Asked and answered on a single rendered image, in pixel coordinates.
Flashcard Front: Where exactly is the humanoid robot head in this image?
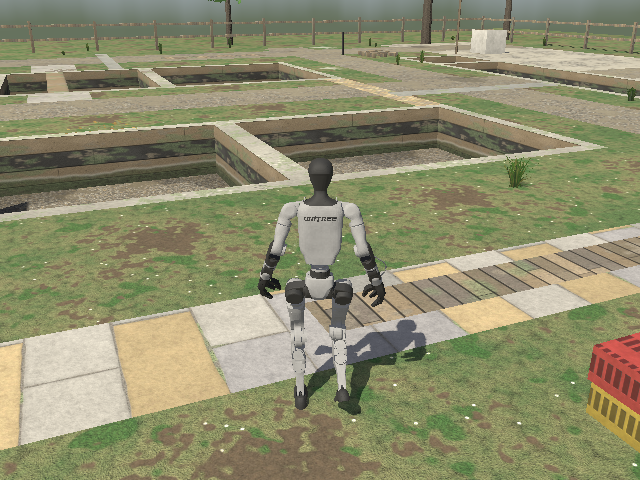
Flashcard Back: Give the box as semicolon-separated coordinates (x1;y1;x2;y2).
303;158;338;206

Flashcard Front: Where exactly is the robot right thigh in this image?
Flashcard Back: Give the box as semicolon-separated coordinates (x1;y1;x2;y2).
329;279;353;340

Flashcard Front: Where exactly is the robot left forearm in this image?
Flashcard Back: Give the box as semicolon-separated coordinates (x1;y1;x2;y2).
260;240;280;280

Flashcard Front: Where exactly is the robot left upper arm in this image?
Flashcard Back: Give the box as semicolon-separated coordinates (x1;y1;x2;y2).
270;201;300;256

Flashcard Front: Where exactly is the robot right forearm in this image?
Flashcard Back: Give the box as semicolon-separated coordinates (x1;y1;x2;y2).
360;242;382;286

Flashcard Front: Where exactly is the robot right upper arm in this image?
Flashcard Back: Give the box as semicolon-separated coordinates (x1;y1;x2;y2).
341;201;370;258

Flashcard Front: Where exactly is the robot right hand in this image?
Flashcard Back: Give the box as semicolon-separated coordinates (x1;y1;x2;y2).
362;282;386;307

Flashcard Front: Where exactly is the robot left hand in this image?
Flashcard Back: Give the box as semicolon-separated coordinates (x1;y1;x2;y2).
257;277;281;299

